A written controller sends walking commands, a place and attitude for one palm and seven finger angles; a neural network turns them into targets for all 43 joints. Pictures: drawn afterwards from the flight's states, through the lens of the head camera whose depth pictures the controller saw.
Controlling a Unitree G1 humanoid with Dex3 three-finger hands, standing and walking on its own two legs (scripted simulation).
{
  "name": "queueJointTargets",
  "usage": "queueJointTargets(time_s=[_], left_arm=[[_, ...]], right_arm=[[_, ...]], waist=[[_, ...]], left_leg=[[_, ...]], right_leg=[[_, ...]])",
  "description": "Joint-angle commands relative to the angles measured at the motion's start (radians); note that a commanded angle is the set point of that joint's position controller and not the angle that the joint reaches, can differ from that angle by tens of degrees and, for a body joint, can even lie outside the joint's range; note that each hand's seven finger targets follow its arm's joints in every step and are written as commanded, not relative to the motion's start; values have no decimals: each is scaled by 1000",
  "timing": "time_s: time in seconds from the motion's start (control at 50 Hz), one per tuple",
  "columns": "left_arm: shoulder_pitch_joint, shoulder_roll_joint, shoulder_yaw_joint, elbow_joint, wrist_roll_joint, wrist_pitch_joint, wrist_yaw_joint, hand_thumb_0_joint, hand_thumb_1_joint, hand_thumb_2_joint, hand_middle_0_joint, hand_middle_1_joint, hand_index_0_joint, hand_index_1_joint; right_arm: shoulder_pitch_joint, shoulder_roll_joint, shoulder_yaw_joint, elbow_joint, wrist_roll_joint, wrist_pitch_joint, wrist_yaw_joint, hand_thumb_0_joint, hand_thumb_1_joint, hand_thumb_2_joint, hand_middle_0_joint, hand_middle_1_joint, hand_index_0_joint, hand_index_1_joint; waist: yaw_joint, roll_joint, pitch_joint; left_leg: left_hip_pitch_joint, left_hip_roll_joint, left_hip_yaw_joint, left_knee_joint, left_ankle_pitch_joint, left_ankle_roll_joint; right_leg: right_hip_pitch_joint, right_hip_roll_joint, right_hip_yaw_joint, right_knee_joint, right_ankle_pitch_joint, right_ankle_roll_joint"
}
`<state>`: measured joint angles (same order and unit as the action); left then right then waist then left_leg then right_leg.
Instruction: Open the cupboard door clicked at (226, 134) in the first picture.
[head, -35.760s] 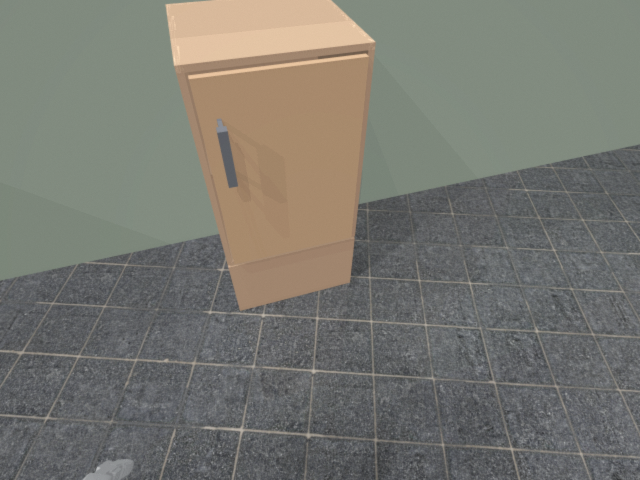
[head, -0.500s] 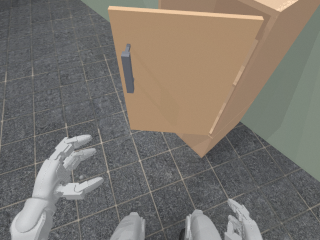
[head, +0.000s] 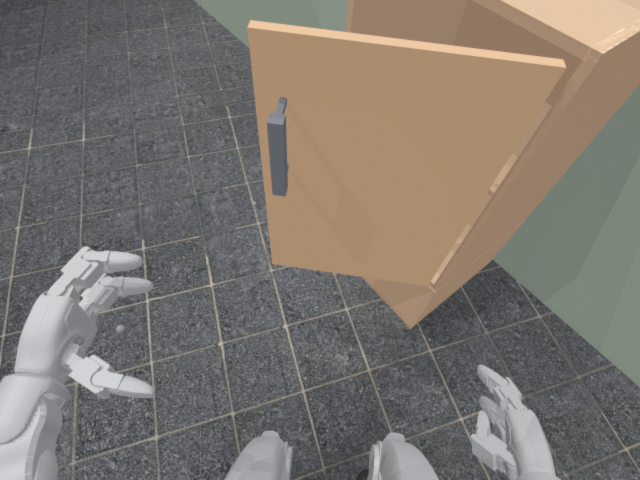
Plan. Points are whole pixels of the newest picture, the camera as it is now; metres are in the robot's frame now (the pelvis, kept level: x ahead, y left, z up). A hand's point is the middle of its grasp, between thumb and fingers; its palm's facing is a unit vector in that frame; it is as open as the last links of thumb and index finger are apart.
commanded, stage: raise the hand with hooked fingers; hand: left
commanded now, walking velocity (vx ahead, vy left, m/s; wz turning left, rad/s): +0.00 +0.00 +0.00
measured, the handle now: (281, 149) +0.57 +0.11 +0.03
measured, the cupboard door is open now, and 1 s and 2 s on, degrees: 44 44 44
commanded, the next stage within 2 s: move the hooked fingers beside the handle in 0.78 s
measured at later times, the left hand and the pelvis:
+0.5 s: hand (136, 299) +0.30 +0.24 +0.05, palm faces -0.07 -1.00 -0.04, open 14.0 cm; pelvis +0.01 -0.02 +0.00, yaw -1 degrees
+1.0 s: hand (128, 302) +0.29 +0.25 +0.05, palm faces -0.05 -1.00 -0.04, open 14.0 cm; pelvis +0.00 -0.02 +0.00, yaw -1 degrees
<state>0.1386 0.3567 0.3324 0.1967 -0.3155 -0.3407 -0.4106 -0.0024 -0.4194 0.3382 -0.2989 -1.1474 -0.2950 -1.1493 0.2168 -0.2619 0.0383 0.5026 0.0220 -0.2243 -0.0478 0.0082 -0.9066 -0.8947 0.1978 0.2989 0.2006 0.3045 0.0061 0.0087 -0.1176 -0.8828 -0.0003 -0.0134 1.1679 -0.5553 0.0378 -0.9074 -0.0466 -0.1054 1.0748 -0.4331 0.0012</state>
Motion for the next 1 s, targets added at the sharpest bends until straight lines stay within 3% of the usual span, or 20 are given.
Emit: queueJointTargets(time_s=[0.0,0.02,0.08,0.12,0.2,0.24,0.32,0.36,0.48,0.6,0.66,0.72,0.76,0.82,0.86,0.88,0.92,0.98], left_arm=[[-152,211,96,-129,-26,-34,-65,0,-500,300,-300,-1200,-300,-1200],[-169,232,116,-123,-37,-33,-79,0,-500,300,-300,-1200,-300,-1200],[-207,267,157,-132,-63,-52,-104,0,-500,300,-300,-1200,-300,-1200],[-230,305,196,-107,-73,-64,-105,0,-500,300,-300,-1200,-300,-1200],[-236,303,208,-13,-81,-63,-118,0,-500,300,-300,-1200,-300,-1200],[-256,340,236,14,-85,-51,-139,0,-500,300,-300,-1200,-300,-1200],[-220,283,189,47,-104,-27,-182,0,-500,300,-300,-1200,-300,-1200],[-218,299,206,34,-107,-32,-183,0,-500,300,-300,-1200,-300,-1200],[-244,339,250,14,-98,-85,-136,0,-500,300,-300,-1200,-300,-1200],[-250,327,225,-7,-85,-99,-131,0,-500,300,-300,-1200,-300,-1200],[-251,317,213,17,-89,-87,-147,0,-500,300,-300,-1200,-300,-1200],[-276,316,209,36,-93,-80,-155,0,-500,300,-300,-1200,-300,-1200],[-278,306,211,61,-99,-77,-161,0,-500,300,-300,-1200,-300,-1200],[-304,317,211,50,-99,-83,-165,0,-500,300,-300,-1200,-300,-1200],[-293,307,206,54,-97,-84,-171,0,-500,300,-300,-1200,-300,-1200],[-319,302,192,66,-90,-85,-168,0,-500,300,-300,-1200,-300,-1200],[-431,284,154,60,-82,-87,-166,0,-500,300,-300,-1200,-300,-1200],[-520,299,145,89,-59,-85,-154,0,-500,300,-300,-1200,-300,-1200]], right_arm=[[35,-174,-72,-120,13,-38,-23,0,-900,-900,200,300,200,300],[40,-176,-72,-118,11,-38,-25,0,-900,-900,200,300,200,300],[38,-171,-69,-107,10,-41,-27,0,-900,-900,200,300,200,300],[40,-171,-66,-96,5,-43,-27,0,-900,-900,200,300,200,300],[44,-172,-65,-82,10,-40,-24,0,-900,-900,200,300,200,300],[51,-176,-65,-84,9,-36,-22,0,-900,-900,200,300,200,300],[59,-179,-70,-98,14,-36,-16,0,-900,-900,200,300,200,300],[64,-182,-74,-99,14,-35,-12,0,-900,-900,200,300,200,300],[66,-177,-75,-98,7,-34,-7,0,-900,-900,200,300,200,300],[63,-173,-73,-105,12,-29,-9,0,-900,-900,200,300,200,300],[62,-177,-70,-105,14,-26,-13,0,-900,-900,200,300,200,300],[59,-181,-67,-103,13,-28,-19,0,-900,-900,200,300,200,300],[59,-179,-67,-103,16,-26,-20,0,-900,-900,200,300,200,300],[58,-180,-65,-104,11,-30,-22,0,-900,-900,200,300,200,300],[57,-178,-64,-103,12,-31,-21,0,-900,-900,200,300,200,300],[57,-180,-63,-101,14,-29,-23,0,-900,-900,200,300,200,300],[55,-182,-62,-88,11,-35,-30,0,-900,-900,200,300,200,300],[62,-184,-60,-73,13,-37,-37,0,-900,-900,200,300,200,300]], waist=[[-25,84,-287],[-27,62,-295],[-18,82,-338],[-12,93,-328],[-18,77,-291],[-11,79,-327],[-19,46,-328],[-14,37,-343],[-11,59,-307],[-14,111,-313],[-22,67,-298],[-26,69,-266],[-31,24,-261],[-25,68,-271],[-25,60,-281],[-32,39,-264],[-54,63,-251],[-57,90,-261]], left_leg=[[140,-8,-44,-213,332,-40],[140,-5,-44,-203,357,-39],[158,-6,-39,-193,403,-36],[144,-3,-39,-182,414,-36],[104,-3,-26,-186,369,-29],[97,-3,-20,-181,396,-25],[79,-6,-10,-176,395,-17],[76,-6,-5,-175,390,-16],[54,-4,-4,-182,340,-18],[92,-6,-2,-205,309,-17],[84,-4,-9,-207,292,-16],[74,-3,-14,-204,277,-15],[60,-5,-11,-202,251,-14],[67,-6,-11,-194,263,-16],[74,-6,-11,-198,263,-17],[69,-3,-17,-202,251,-16],[64,-1,-20,-183,233,-14],[74,-2,-29,-195,185,-18]], right_leg=[[201,62,33,-114,140,-35],[214,67,34,-109,167,-37],[249,65,46,-110,213,-34],[244,69,46,-100,218,-39],[249,62,57,-118,195,-33],[287,60,67,-112,231,-35],[314,56,88,-133,247,-32],[323,53,96,-137,247,-27],[300,52,105,-139,171,-29],[284,52,97,-146,137,-29],[277,55,93,-151,124,-28],[253,60,90,-149,103,-35],[254,56,97,-161,76,-27],[251,58,97,-149,87,-34],[255,56,96,-151,89,-31],[238,58,88,-150,77,-30],[194,61,90,-138,60,-33],[161,56,85,-138,11,-32]])
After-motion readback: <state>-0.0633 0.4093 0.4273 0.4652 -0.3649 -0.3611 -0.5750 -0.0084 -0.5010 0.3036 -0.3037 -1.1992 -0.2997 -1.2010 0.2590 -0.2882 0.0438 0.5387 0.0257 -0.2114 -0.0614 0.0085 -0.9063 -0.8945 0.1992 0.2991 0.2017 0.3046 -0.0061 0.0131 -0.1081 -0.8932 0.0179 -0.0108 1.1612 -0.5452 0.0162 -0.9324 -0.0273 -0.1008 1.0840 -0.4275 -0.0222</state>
